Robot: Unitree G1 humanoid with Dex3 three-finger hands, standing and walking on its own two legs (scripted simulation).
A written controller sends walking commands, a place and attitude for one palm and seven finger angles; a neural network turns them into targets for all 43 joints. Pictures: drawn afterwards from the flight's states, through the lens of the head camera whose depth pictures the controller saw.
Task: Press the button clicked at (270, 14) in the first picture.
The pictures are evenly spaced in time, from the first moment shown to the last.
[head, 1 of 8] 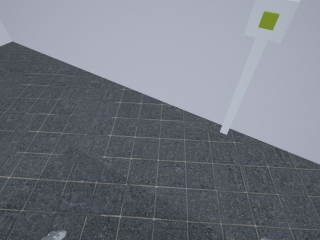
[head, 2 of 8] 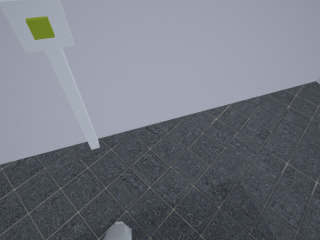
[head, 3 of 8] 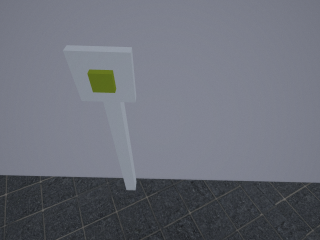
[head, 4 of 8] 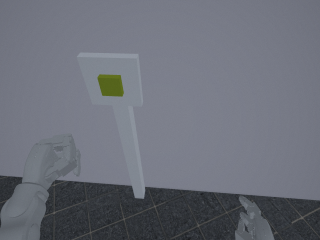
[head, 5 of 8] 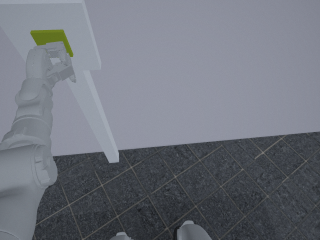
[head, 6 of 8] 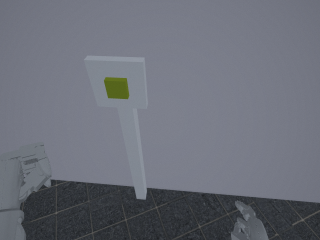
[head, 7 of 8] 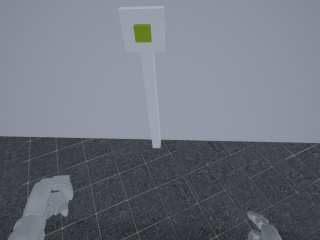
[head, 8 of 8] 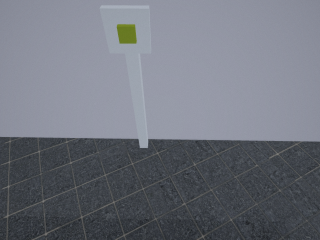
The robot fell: no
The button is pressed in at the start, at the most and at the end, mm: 0 9 0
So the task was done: yes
